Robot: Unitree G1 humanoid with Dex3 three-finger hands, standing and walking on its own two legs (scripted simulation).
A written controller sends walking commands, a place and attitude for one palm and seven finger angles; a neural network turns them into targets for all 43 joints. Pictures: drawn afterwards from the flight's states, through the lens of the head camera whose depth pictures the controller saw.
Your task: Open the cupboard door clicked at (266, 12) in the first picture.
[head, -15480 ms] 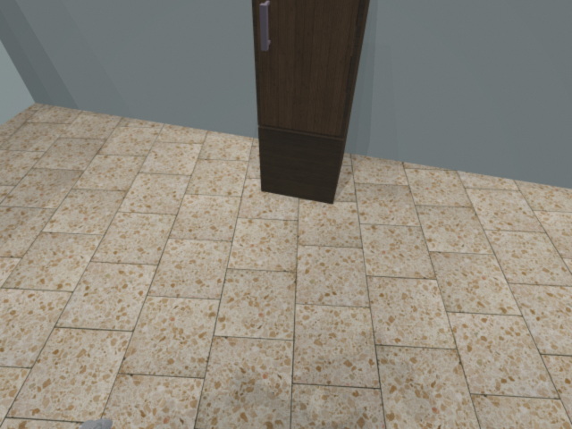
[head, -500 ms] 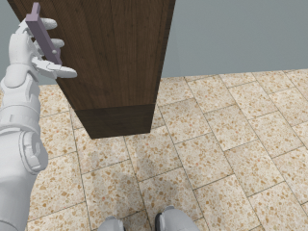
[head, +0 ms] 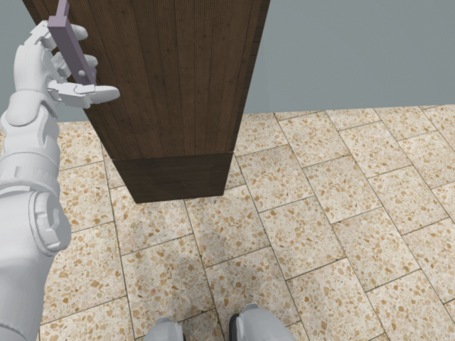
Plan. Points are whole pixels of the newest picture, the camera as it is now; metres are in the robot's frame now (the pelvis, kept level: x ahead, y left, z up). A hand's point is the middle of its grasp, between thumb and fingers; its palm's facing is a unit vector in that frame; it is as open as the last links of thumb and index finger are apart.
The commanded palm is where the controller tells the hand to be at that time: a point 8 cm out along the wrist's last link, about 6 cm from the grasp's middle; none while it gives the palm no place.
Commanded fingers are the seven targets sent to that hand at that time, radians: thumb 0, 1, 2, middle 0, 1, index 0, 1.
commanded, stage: close the thumb around the handle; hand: left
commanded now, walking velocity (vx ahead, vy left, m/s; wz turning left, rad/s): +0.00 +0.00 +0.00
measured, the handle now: (78, 53) +0.58 +0.18 +0.11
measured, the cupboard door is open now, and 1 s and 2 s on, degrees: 0 12 50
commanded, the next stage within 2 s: pull the door open along its arc in 0.46 s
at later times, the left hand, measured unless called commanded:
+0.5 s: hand (94, 75) +0.54 +0.16 +0.10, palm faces +0.00 -1.00 +0.01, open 5.5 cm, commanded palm +0.52 +0.21 +0.11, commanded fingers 0.00 0.90 0.90 -0.40 -1.35 -0.40 -1.35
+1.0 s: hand (104, 105) +0.48 +0.14 +0.10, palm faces -0.02 -1.00 +0.00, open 5.5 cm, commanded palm +0.42 +0.19 +0.11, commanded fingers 0.00 0.90 0.90 -0.40 -1.35 -0.40 -1.35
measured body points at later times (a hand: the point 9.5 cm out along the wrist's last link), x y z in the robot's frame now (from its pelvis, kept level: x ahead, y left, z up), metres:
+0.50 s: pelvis +0.00 +0.00 +0.00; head +0.12 +0.02 +0.43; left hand +0.53 +0.21 +0.10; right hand -0.04 -0.26 -0.10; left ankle -0.01 +0.10 -0.69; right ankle +0.01 -0.12 -0.69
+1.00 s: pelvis +0.02 -0.01 +0.01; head +0.10 -0.01 +0.46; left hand +0.47 +0.19 +0.10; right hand +0.03 -0.27 -0.10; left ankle -0.01 +0.10 -0.69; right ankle +0.01 -0.12 -0.69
